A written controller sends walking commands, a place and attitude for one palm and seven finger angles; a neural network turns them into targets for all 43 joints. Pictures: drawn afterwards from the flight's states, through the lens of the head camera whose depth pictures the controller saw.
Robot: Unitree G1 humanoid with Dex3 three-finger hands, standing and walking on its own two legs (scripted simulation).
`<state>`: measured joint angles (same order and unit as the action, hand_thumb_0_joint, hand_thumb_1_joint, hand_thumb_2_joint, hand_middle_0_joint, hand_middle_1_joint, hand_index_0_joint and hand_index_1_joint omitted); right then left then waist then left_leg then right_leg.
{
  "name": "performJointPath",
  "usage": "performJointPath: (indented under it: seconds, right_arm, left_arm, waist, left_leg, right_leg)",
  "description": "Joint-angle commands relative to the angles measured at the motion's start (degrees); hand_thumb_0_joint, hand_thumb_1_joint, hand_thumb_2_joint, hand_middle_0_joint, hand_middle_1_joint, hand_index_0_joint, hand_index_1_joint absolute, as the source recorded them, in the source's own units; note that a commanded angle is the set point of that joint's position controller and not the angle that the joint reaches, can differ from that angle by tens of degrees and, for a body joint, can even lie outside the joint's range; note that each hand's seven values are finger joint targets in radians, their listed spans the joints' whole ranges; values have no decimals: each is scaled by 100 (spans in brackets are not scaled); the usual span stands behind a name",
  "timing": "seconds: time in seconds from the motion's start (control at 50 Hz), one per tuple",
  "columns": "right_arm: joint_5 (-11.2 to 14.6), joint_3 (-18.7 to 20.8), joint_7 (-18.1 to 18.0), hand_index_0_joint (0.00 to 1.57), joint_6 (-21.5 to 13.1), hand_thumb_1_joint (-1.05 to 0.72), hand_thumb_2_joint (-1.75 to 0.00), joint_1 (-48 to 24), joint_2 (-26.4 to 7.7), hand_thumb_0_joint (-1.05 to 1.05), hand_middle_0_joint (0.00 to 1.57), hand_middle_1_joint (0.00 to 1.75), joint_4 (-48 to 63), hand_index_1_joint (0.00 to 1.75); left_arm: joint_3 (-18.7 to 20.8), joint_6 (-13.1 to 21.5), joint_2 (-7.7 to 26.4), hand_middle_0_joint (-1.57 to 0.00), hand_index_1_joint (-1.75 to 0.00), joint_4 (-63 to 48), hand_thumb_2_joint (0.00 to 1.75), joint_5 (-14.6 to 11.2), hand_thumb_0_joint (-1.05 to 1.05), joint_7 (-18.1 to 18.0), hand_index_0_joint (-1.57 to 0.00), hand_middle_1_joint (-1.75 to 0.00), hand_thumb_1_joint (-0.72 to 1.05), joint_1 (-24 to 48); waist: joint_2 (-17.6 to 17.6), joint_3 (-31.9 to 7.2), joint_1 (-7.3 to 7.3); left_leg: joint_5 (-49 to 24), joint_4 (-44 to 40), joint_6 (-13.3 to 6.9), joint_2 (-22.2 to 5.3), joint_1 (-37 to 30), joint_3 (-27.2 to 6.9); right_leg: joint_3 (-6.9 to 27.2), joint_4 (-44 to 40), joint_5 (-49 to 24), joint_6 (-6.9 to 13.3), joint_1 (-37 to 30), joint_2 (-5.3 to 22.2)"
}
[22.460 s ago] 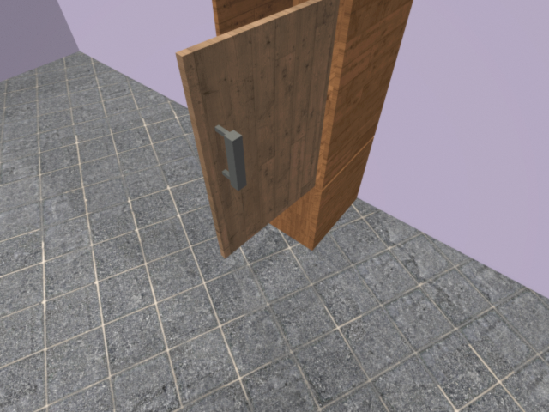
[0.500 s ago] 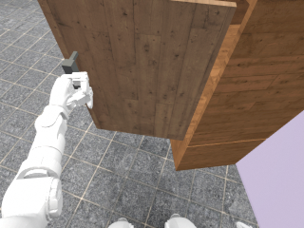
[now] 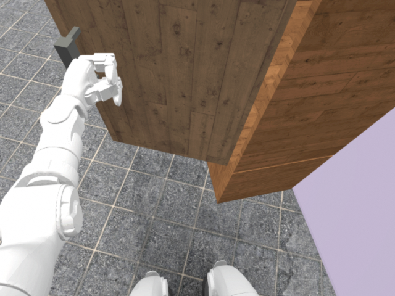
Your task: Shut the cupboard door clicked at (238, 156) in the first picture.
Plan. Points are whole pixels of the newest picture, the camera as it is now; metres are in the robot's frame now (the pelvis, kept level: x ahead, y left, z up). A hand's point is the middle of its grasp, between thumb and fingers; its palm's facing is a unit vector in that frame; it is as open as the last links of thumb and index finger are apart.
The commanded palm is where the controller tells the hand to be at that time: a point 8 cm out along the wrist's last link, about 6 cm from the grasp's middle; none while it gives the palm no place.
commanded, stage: push the door shut along its arc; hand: left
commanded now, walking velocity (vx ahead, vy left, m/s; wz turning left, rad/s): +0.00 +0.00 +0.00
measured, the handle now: (82, 64) +0.58 +0.18 +0.09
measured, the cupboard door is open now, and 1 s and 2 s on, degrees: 66 49 49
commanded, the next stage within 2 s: pull the fist back off the door in 0.68 s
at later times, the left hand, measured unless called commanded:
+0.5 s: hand (133, 68) +0.55 +0.08 +0.10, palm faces -0.38 -0.93 +0.00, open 3.2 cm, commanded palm +0.56 +0.12 +0.09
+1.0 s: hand (142, 57) +0.59 +0.06 +0.08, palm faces +0.08 -1.00 +0.01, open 3.1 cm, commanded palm +0.55 +0.09 +0.09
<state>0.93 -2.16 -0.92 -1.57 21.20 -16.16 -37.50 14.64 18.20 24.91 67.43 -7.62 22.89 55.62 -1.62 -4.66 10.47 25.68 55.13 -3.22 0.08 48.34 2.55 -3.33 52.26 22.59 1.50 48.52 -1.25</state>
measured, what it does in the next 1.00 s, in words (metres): stands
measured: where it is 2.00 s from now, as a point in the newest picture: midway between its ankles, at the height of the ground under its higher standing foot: outside the picture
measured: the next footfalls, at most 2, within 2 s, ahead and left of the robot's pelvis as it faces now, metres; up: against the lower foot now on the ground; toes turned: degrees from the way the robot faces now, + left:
none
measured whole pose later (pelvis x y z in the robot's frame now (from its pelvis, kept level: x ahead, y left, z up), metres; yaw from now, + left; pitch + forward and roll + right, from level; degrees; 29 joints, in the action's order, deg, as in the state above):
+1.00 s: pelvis +0.01 -0.02 -0.02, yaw -1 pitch +28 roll -2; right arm -5.2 -1.2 4.9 -3.2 26.4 -14.3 -36.6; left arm 19.4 16.2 20.8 67.8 0.1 -6.9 68.5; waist -4.0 -7.1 12.8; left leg 28.6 62.1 -1.5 -1.5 61.5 1.2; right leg -4.6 58.5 25.2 3.0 61.4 -2.7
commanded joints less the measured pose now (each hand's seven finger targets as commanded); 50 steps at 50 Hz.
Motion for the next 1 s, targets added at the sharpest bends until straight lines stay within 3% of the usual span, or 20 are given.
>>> performJointPath:
  seconds: [0.0,0.02,0.12,0.2,0.22,0.28,0.42,0.46,0.5,0.54,0.62,0.68,0.76,0.78,0.8,0.84,0.86,0.9,0.94,0.98]
  right_arm:
    - [-3,420,-50,20,-81,-90,-90,921,-1050,0,20,30,358,30]
    - [2,420,-69,20,-70,-90,-90,940,-1047,0,20,30,359,30]
    - [-5,434,-58,20,-9,-90,-90,1092,-1058,0,20,30,263,30]
    - [-40,430,-67,20,-7,-90,-90,1161,-1101,0,20,30,266,30]
    - [-34,422,-97,20,-14,-90,-90,1185,-1110,0,20,30,248,30]
    - [-74,420,-79,20,-34,-90,-90,1184,-1063,0,20,30,217,30]
    - [-73,412,-135,20,-92,-90,-90,1276,-1089,0,20,30,69,30]
    - [-95,422,-135,20,-117,-90,-90,1271,-1099,0,20,30,34,30]
    - [-106,414,-151,20,-129,-90,-90,1294,-1113,0,20,30,23,30]
    - [-116,400,-159,20,-153,-90,-90,1247,-1094,0,20,30,1,30]
    - [-117,398,-180,20,-184,-90,-90,1306,-1090,0,20,30,-98,30]
    - [-142,381,-191,20,-190,-90,-90,1293,-1104,0,20,30,-148,30]
    - [-157,376,-204,20,-237,-90,-90,1336,-1110,0,20,30,-233,30]
    - [-195,287,-91,20,-255,-90,-90,1626,-928,0,20,30,-13,30]
    - [-238,272,49,20,-253,-90,-90,1654,-914,0,20,30,30,30]
    - [-370,349,225,20,-230,-90,-90,1802,-900,0,20,30,104,30]
    - [-449,390,332,20,-210,-90,-90,1821,-862,0,20,30,187,30]
    - [-599,445,521,20,-206,-90,-90,1879,-791,0,20,30,231,30]
    - [-662,537,667,20,-177,-90,-90,1959,-792,0,20,30,153,30]
    - [-619,612,728,20,-85,-90,-90,1975,-823,0,20,30,122,30]
  left_arm:
    - [340,376,1452,-130,-150,-1153,90,-27,0,63,-130,-150,90,2842]
    - [302,408,1410,-130,-150,-1227,90,-63,0,98,-130,-150,90,2968]
    - [-42,219,1029,-130,-150,-829,90,-30,0,189,-130,-150,90,3301]
    - [227,93,1420,-130,-150,-801,90,-2,0,201,-130,-150,90,3501]
    - [324,138,1561,-130,-150,-899,90,-35,0,212,-130,-150,90,3708]
    - [147,137,1416,-130,-150,-904,90,64,0,227,-130,-150,90,3830]
    - [-90,-1,1260,-130,-150,-623,90,60,0,386,-130,-150,90,4458]
    - [-105,-61,1319,-130,-150,-671,90,98,0,417,-130,-150,90,4588]
    - [37,-107,1528,-130,-150,-609,90,101,0,466,-130,-150,90,4561]
    - [-115,-114,1355,-130,-150,-654,90,78,0,536,-130,-150,90,4688]
    - [-242,-175,1209,-130,-150,-599,90,76,0,540,-130,-150,90,5016]
    - [-245,-345,1212,-130,-150,-203,90,137,0,497,-130,-150,90,5021]
    - [-308,-332,1205,-130,-150,-212,90,198,0,476,-130,-150,90,5440]
    - [995,-530,1547,-130,-150,-43,90,-171,0,-647,-130,-150,90,5241]
    - [678,-614,1158,-130,-150,90,90,0,0,-1202,-130,-150,90,4959]
    - [792,-501,870,-130,-150,-159,90,72,0,-1878,-130,-150,90,4701]
    - [782,-351,708,-130,-150,-566,90,183,0,-2250,-130,-150,90,4541]
    - [597,119,422,-130,-150,-1243,90,620,0,-3003,-130,-150,90,4414]
    - [240,562,226,-130,-150,-1627,90,1097,0,-3343,-130,-150,90,4282]
    - [-5,689,77,-130,-150,-1753,90,1214,0,-3287,-130,-150,90,4168]
  waist:
    - [-288,-2840,108]
    - [-547,-2958,110]
    - [-480,-2660,336]
    - [-307,-2834,345]
    - [-450,-2957,346]
    - [-562,-3020,377]
    - [-660,-3056,607]
    - [-762,-3183,638]
    - [-647,-3245,621]
    - [-859,-3418,614]
    - [-910,-3279,743]
    - [-628,-3024,842]
    - [-738,-3204,957]
    - [-1038,-3313,610]
    - [-1003,-3305,648]
    - [-827,-3592,606]
    - [-1004,-3895,479]
    - [-1116,-4222,364]
    - [-1085,-4405,388]
    - [-865,-4357,422]
  left_leg:
    - [-2267,-481,107,-71,-2024,-684]
    - [-2530,-435,117,-65,-2193,-685]
    - [-2541,-329,113,-114,-2224,-757]
    - [-2324,-288,72,-68,-1883,-673]
    - [-2490,-219,65,-60,-1942,-668]
    - [-2529,-139,76,-69,-1964,-695]
    - [-2497,67,37,-56,-1854,-689]
    - [-2550,141,38,-63,-1868,-670]
    - [-2504,191,21,-55,-1695,-624]
    - [-2668,246,32,-43,-1863,-658]
    - [-2692,331,15,-63,-1874,-679]
    - [-2407,418,-5,-56,-1480,-632]
    - [-2435,574,-28,-67,-1416,-636]
    - [-2448,475,80,-142,-1071,-728]
    - [-2478,392,127,-156,-1062,-749]
    - [-2921,377,166,-172,-1333,-814]
    - [-3126,402,184,-130,-1444,-737]
    - [-3478,482,224,-133,-1680,-692]
    - [-3850,501,263,-185,-2034,-767]
    - [-3590,329,233,-139,-2045,-677]
  right_leg:
    - [232,-504,-1668,29,-833,-63]
    - [213,-440,-1815,54,-773,-77]
    - [143,-431,-1664,38,-257,-132]
    - [220,-455,-1745,26,-587,-134]
    - [219,-381,-1902,49,-593,-137]
    - [214,-345,-1885,33,-473,-147]
    - [208,-252,-1884,43,-211,-179]
    - [226,-232,-1943,33,-189,-184]
    - [246,-226,-2012,40,-351,-187]
    - [213,-139,-2066,66,-255,-198]
    - [161,-79,-1973,75,37,-224]
    - [168,-107,-1842,40,75,-225]
    - [168,27,-1852,33,232,-225]
    - [224,-15,-1868,45,27,-142]
    - [199,25,-1867,5,25,-133]
    - [137,115,-2096,-52,-34,-121]
    - [170,128,-2356,-55,-220,-113]
    - [175,180,-2701,-65,-281,-112]
    - [149,221,-2837,-70,-227,-142]
    - [182,29,-2957,-68,-679,-162]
